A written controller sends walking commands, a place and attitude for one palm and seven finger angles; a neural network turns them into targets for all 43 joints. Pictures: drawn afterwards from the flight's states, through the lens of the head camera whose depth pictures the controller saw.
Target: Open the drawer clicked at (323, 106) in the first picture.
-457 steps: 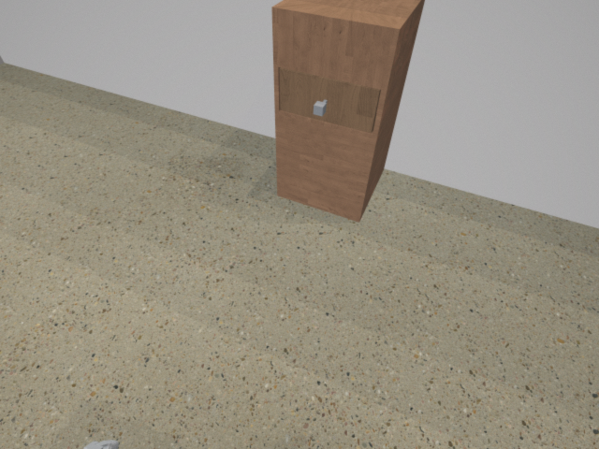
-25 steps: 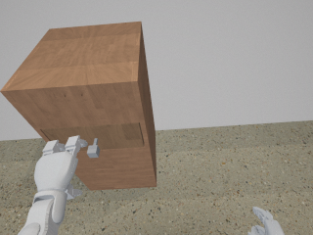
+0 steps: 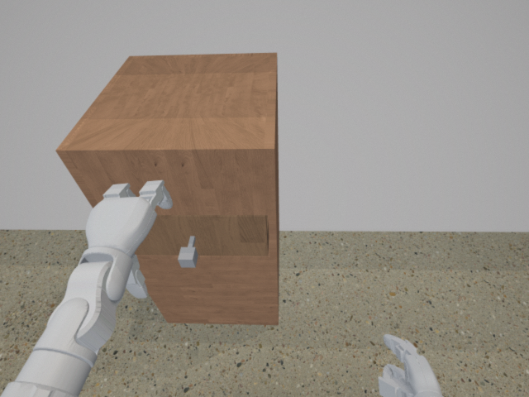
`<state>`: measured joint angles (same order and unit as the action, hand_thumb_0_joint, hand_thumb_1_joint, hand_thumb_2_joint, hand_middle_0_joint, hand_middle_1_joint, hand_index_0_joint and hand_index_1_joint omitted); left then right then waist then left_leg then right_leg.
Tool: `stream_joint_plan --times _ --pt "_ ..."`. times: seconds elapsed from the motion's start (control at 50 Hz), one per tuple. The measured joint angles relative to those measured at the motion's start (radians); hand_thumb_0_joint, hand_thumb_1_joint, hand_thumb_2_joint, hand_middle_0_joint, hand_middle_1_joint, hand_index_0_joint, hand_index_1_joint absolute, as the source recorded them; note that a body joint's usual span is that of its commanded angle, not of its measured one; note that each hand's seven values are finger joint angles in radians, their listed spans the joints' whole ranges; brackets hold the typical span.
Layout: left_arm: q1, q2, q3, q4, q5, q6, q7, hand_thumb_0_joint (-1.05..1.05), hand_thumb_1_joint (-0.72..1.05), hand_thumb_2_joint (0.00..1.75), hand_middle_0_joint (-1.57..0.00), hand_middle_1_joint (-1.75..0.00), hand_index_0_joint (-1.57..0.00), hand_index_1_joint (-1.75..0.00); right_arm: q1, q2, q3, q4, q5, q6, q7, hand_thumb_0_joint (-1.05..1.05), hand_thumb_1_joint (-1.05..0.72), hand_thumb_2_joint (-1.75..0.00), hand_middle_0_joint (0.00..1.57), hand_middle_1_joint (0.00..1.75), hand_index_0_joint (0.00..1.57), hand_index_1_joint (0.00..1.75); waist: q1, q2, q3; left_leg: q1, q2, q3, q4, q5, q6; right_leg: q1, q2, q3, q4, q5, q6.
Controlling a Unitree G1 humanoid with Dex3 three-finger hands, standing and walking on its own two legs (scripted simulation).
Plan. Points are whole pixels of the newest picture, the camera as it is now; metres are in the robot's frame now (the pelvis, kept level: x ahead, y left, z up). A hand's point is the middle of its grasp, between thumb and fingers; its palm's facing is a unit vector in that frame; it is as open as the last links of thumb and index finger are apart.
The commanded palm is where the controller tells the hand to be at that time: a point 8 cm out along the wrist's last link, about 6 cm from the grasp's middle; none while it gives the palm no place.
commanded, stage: raise the hand with hooked fingers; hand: left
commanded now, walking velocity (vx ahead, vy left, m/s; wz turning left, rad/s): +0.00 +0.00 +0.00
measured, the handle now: (189, 250) +0.47 +0.27 -0.20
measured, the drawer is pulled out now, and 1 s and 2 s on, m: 0.00 0.00 0.00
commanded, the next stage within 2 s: move the hooked fingers above the handle in 0.30 s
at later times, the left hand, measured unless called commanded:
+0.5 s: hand (150, 248) +0.31 +0.23 +0.06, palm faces +0.03 -0.09 -1.00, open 13.8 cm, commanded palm +0.29 +0.24 +0.12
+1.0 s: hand (162, 247) +0.36 +0.25 -0.01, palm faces -0.06 -0.05 -1.00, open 13.8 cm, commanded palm +0.34 +0.25 +0.05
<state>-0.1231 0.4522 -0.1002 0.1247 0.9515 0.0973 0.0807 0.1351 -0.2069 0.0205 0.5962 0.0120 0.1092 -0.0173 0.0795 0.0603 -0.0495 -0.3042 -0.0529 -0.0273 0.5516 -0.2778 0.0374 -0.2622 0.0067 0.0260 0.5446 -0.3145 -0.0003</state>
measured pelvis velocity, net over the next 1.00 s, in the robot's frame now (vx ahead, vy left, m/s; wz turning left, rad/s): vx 0.01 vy -0.02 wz -0.01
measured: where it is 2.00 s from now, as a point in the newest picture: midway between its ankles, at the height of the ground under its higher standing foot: outside the picture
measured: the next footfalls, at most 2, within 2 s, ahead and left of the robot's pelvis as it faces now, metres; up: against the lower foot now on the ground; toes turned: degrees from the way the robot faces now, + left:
none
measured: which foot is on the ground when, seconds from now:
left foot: down 0.00-1.00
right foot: down 0.00-1.00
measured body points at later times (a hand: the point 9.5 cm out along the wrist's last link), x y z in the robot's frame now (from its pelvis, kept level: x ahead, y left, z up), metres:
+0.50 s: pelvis +0.00 -0.01 +0.00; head +0.01 -0.04 +0.45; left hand +0.30 +0.23 +0.12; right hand +0.18 -0.24 -0.11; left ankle +0.00 +0.09 -0.73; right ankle -0.02 -0.13 -0.73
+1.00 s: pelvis +0.01 -0.02 -0.02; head +0.06 -0.04 +0.43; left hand +0.35 +0.25 +0.05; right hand +0.13 -0.29 -0.14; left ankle +0.00 +0.09 -0.73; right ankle -0.02 -0.13 -0.73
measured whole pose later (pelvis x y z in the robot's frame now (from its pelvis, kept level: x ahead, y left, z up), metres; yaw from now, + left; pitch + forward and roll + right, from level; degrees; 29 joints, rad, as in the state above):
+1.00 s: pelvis +0.01 -0.02 -0.02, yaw -1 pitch +12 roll +0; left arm -0.24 0.48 0.02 0.55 1.01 -0.10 0.26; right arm 0.24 -0.26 -0.07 0.64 0.01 0.11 -0.04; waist 0.01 0.04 -0.12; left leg -0.59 -0.01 -0.03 0.74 -0.37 0.01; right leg -0.55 0.05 0.02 0.73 -0.40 -0.03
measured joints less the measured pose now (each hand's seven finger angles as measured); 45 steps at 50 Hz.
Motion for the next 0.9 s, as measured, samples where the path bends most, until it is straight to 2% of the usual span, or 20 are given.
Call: stream_joint_plan --times 0.1,0.22,0.32,0.52,0.64,0.76,0.9 --pt "0.036 0.005 0.019 -0.026 -0.009 -0.026 -0.005 0.0 -0.49 0.3 -0.32 -1.2 -0.32 -1.2 0.035 -0.018 -0.017 0.003 -0.001 0.007 0.013 0.02 -0.9 -0.9 0.2 0.3 0.2 0.3 -0.009 0.002 0.005 -0.004 -0.001 0.006 -0.013 0.007 0.003 -0.005 -0.001 0.006 -0.014 0.01 0.004" --pt "0.072 0.009 0.022 -0.05 -0.011 -0.058 0.035 0.0 -0.49 0.3 -0.32 -1.2 -0.32 -1.2 0.061 -0.039 -0.041 0.021 -0.001 0.006 0.015 0.02 -0.9 -0.9 0.2 0.3 0.2 0.3 -0.011 0.003 0.011 -0.015 0.001 0.005 -0.012 0.009 0.003 -0.016 0.0 0.005 -0.013 0.012 0.003" --pt "0.065 0.008 0.021 -0.028 -0.015 -0.046 0.061 0.0 -0.49 0.3 -0.32 -1.2 -0.32 -1.2 0.058 -0.044 -0.048 0.03 0.007 0.003 0.009 0.02 -0.91 -0.9 0.2 0.3 0.2 0.3 -0.014 0.003 0.011 -0.017 0.004 0.002 -0.013 0.011 -0.002 -0.02 0.003 0.002 -0.008 0.01 -0.002" --pt "0.03 0.0 0.014 0.067 -0.011 -0.037 0.05 0.0 -0.49 0.3 -0.32 -1.2 -0.32 -1.2 0.024 -0.036 -0.03 0.019 0.017 -0.001 -0.006 0.02 -0.91 -0.9 0.2 0.3 0.2 0.3 -0.02 0.0 -0.003 -0.016 0.015 -0.002 -0.017 0.011 -0.017 -0.026 0.015 -0.002 0.001 0.004 -0.017" --pt "-0.018 0.015 0.042 0.185 0.006 -0.092 0.048 0.0 -0.49 0.3 -0.32 -1.2 -0.32 -1.2 0.023 -0.032 -0.035 0.009 0.012 -0.012 -0.019 0.01 -0.9 -0.9 0.2 0.3 0.2 0.3 -0.024 -0.012 -0.011 -0.065 0.026 -0.011 0.023 -0.007 -0.029 -0.072 0.027 -0.012 0.036 -0.011 -0.029" --pt "-0.054 0.021 0.069 0.268 0.026 -0.165 0.091 0.0 -0.49 0.3 -0.32 -1.2 -0.32 -1.2 0.043 -0.043 -0.056 0.024 0.007 -0.019 -0.025 0.01 -0.9 -0.9 0.2 0.3 0.2 0.3 -0.029 -0.019 -0.032 -0.143 0.032 -0.016 0.085 -0.037 -0.034 -0.147 0.035 -0.019 0.093 -0.039 -0.035" --pt "-0.097 0.029 0.1 0.366 0.05 -0.19 0.146 0.0 -0.49 0.3 -0.32 -1.2 -0.32 -1.2 0.078 -0.052 -0.08 0.042 0.002 -0.01 -0.022 0.01 -0.91 -0.9 0.2 0.3 0.2 0.3 -0.05 -0.021 -0.057 -0.233 0.037 -0.012 0.153 -0.071 -0.035 -0.235 0.041 -0.017 0.153 -0.067 -0.036"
